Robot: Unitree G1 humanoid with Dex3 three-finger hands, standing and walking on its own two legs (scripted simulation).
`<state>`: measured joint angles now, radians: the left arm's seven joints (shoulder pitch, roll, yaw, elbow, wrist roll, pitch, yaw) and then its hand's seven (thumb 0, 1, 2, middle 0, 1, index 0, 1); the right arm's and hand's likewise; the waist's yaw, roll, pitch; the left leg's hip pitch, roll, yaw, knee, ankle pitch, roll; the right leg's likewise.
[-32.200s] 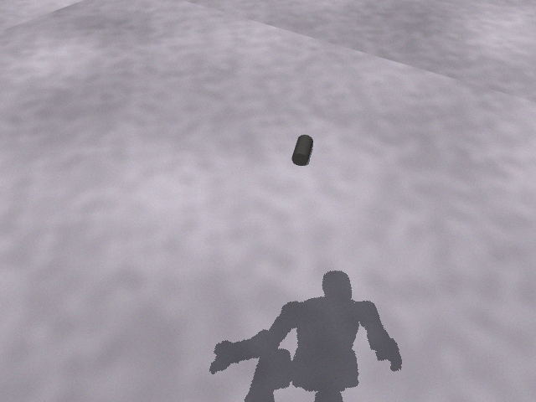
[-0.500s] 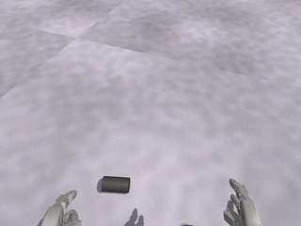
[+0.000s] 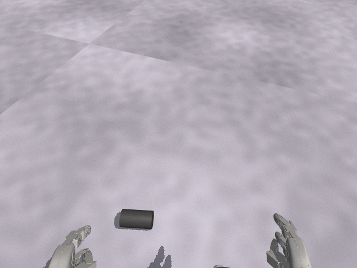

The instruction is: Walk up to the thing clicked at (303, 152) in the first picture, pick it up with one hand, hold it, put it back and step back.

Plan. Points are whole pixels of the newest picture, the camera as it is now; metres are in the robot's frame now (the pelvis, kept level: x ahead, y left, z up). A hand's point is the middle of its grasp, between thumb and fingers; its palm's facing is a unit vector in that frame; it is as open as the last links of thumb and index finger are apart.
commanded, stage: home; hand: left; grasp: from above
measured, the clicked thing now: (137, 218) +0.47 +0.19 -0.67
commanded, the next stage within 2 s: stand in 0.42 s
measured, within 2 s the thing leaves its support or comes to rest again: neither
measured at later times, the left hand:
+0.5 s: hand (91, 265) +0.16 +0.18 -0.05, palm faces +0.04 -0.98 -0.20, open 7.4 cm
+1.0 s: hand out of the picture +0.06 +0.25 -0.11, palm faces +0.05 -0.94 -0.32, open 7.4 cm
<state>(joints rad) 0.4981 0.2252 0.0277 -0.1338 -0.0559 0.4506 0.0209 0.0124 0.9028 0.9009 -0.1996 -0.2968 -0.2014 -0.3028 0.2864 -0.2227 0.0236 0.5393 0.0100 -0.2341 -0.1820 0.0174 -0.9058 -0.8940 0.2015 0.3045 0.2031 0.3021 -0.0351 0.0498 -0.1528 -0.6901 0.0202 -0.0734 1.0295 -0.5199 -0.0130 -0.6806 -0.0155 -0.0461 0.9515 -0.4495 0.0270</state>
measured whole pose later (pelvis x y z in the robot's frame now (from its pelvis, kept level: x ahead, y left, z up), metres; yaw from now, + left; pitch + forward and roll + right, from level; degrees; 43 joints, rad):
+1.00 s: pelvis +0.00 +0.01 +0.05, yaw +1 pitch -2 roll -1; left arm 0.23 0.28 0.05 0.92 0.03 0.03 0.04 0.01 0.90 0.90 -0.20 -0.30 -0.20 -0.30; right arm 0.20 -0.29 -0.05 0.96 -0.05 -0.01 -0.02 0.01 -0.91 -0.89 0.20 0.30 0.20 0.30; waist 0.02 0.00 0.06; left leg -0.26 -0.02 -0.04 0.65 -0.36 0.02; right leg -0.28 -0.06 -0.02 0.62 -0.31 0.05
